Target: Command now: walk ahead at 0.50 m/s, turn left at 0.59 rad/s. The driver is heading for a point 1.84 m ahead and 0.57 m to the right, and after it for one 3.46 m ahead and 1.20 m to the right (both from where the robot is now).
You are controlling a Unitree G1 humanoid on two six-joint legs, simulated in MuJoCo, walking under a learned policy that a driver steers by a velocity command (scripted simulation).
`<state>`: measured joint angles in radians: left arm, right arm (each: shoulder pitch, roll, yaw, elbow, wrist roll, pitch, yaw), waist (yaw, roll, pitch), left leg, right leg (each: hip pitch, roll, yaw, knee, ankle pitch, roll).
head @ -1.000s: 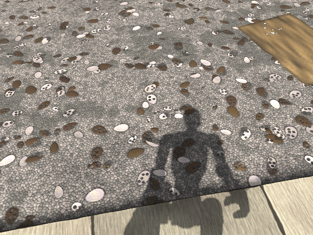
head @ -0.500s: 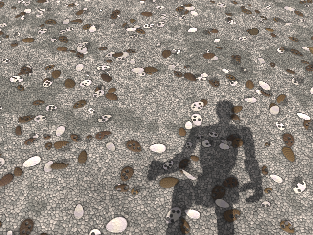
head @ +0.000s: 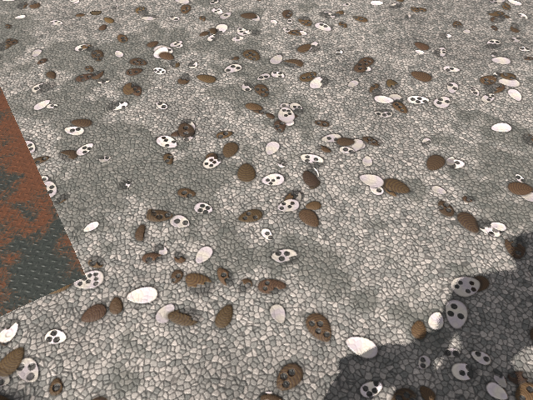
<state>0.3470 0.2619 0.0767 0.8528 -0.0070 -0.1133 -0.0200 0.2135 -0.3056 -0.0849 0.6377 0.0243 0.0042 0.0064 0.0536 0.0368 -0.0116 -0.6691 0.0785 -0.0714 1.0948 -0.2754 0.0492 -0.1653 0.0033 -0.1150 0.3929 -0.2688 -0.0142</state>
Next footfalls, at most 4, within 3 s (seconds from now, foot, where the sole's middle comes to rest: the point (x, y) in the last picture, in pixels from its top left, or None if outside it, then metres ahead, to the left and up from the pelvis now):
0.38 left None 0.40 0.28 -0.91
0.90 right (280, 345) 0.70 0.03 -0.91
1.40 left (255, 252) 1.02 0.13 -0.91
1.90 right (371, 243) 1.08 -0.26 -0.91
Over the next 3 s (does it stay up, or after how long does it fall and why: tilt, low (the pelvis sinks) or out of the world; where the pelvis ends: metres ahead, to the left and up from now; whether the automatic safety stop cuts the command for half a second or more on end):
stays up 1.26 -0.30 -0.14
